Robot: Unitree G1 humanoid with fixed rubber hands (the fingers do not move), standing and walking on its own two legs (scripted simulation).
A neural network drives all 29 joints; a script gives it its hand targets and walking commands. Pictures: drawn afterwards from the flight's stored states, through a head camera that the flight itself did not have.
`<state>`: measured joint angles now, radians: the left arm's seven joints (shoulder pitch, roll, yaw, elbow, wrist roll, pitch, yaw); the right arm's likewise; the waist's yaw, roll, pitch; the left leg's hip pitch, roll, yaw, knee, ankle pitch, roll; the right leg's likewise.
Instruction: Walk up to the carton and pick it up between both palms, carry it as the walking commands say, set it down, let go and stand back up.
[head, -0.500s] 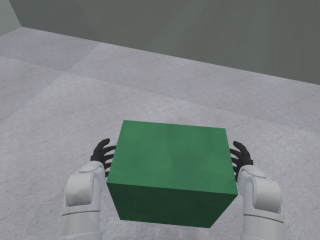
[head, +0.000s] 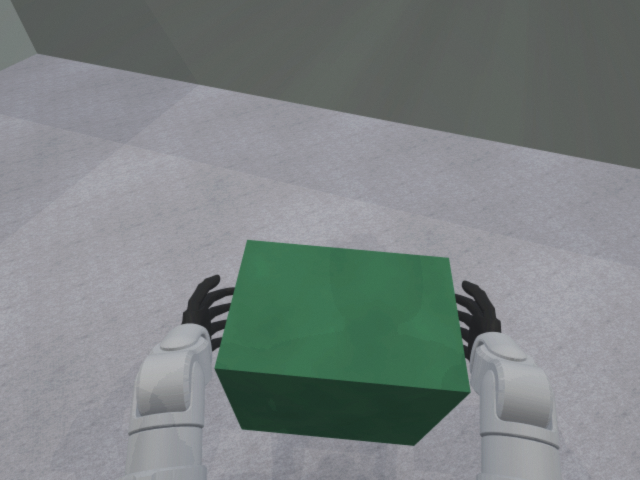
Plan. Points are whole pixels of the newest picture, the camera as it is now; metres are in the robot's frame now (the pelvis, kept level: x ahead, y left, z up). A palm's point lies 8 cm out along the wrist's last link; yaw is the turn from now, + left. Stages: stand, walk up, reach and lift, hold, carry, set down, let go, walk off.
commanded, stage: carry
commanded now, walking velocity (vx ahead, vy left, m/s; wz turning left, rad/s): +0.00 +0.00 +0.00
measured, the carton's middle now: (336, 350) +0.29 +0.00 -0.02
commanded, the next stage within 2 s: hold in 0.44 s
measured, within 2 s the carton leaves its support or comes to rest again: neither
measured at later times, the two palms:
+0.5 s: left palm (202, 339) +0.27 +0.17 +0.03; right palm (479, 349) +0.27 -0.18 +0.03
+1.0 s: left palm (172, 325) +0.28 +0.21 +0.04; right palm (456, 347) +0.26 -0.14 +0.05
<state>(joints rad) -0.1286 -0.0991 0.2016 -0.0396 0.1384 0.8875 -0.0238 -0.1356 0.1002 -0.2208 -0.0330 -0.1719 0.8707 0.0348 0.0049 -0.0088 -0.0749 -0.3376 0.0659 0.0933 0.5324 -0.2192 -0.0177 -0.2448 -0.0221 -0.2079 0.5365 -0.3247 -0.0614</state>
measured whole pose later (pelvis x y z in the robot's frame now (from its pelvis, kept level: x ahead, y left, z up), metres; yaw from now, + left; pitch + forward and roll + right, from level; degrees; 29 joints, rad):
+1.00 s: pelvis -0.02 +0.06 +0.01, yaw -13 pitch -7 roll +0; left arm -0.21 -0.10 0.29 0.13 0.20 0.77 -0.03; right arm -0.31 0.09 -0.25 0.31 -0.25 0.68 0.07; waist 0.11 -0.02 0.05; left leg -0.10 -0.05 -0.07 0.40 -0.18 0.01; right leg -0.09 0.04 0.13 0.42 -0.21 -0.01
